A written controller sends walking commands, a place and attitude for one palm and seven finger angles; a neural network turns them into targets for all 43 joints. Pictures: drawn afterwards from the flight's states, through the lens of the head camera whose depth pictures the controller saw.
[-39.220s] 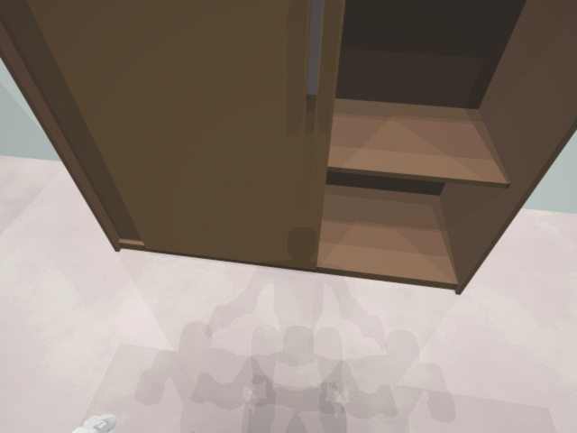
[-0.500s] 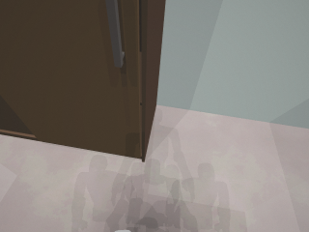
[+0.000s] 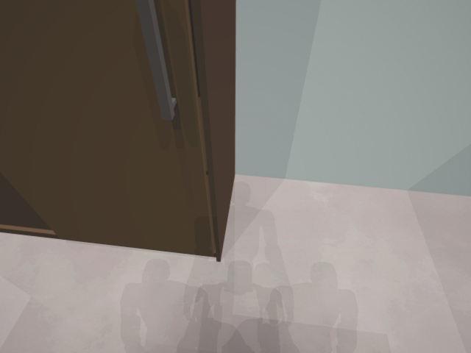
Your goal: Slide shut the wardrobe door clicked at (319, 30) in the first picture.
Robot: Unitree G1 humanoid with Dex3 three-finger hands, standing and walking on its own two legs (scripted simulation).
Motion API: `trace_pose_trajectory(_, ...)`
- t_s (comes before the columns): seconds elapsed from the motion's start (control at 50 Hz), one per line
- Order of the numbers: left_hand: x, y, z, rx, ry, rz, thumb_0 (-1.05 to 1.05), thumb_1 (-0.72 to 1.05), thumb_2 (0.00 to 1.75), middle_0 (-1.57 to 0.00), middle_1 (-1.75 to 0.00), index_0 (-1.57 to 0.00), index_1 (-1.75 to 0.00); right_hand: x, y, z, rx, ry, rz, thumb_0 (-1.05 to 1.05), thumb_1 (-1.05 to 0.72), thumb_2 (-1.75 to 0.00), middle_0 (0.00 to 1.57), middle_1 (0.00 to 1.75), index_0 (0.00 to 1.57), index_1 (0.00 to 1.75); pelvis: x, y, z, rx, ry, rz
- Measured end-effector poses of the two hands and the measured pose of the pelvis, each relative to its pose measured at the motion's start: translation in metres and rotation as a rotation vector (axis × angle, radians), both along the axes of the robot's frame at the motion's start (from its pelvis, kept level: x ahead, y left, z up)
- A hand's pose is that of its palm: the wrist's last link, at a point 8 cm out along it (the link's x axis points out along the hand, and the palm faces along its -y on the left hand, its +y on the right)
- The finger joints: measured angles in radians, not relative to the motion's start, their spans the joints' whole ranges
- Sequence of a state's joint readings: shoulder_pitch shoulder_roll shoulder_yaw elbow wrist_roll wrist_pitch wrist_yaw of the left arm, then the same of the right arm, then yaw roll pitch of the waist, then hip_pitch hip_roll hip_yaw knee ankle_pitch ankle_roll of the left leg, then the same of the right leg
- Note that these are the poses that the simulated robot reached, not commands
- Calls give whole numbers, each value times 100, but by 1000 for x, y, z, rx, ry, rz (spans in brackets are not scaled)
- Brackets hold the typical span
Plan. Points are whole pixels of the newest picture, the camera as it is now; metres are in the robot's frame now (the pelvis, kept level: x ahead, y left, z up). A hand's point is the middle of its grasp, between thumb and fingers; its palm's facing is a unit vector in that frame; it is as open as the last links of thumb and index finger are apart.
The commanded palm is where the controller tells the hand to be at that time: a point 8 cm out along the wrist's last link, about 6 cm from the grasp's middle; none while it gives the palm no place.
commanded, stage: let the arm hang, fingers relaxed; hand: left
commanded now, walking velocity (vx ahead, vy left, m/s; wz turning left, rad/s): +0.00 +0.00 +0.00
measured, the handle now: (158, 47) +0.61 +0.18 +0.23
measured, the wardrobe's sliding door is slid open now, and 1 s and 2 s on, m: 0.01 0.01 0.01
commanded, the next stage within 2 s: look to check the result in 0.14 s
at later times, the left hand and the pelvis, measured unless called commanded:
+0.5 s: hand out of the picture +0.01 +0.15 -0.17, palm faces +0.03 -0.98 -0.19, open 7.4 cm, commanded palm none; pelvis +0.02 -0.01 +0.00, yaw +0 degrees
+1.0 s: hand out of the picture +0.05 +0.16 -0.17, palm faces +0.01 -0.98 -0.20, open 7.4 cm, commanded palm none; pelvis +0.04 -0.01 +0.00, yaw -1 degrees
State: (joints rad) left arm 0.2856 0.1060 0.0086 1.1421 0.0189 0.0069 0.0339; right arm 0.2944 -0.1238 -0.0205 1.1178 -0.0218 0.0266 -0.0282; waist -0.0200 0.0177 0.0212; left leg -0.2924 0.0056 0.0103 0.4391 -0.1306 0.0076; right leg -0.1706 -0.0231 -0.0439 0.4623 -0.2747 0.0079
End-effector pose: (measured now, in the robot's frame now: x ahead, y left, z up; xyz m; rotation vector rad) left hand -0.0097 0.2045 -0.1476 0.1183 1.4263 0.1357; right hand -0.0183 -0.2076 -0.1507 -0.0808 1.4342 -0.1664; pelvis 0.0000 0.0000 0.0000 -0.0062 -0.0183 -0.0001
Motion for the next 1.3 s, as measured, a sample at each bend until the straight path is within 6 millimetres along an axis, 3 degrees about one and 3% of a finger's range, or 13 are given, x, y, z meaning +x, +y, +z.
trace_pose_trajectory(0.24, 7, -3, 2, 17, 22, 11, 1, 91, 90, -20, -30, -20, -30, 2, -4, 0, 10, 35, -8, 1, -91, -90, 20, 30, 20, 30, 11, -9, 1, -1, 0, 0)
trace_pose_trajectory(0.5, 16, -2, 3, 22, 46, 13, 0, 91, 90, -20, -30, -20, -30, 26, -13, 2, -14, 27, 5, 1, -92, -90, 20, 30, 20, 30, 25, -10, 2, 1, 4, -7)
trace_pose_trajectory(0.86, 50, 3, 5, 35, 3, -8, 0, 91, 90, -20, -30, -20, -30, 57, -26, 5, -42, -17, 16, 1, -92, -90, 20, 30, 20, 30, 40, -12, 3, 8, 5, -15)
trace_pose_trajectory(1.3, 63, 6, 7, 45, -5, -25, 0, 91, 90, -20, -30, -20, -30, 67, -31, 7, -46, -25, 10, 1, -91, -90, 20, 30, 20, 30, 47, -14, 4, 9, 3, -24)
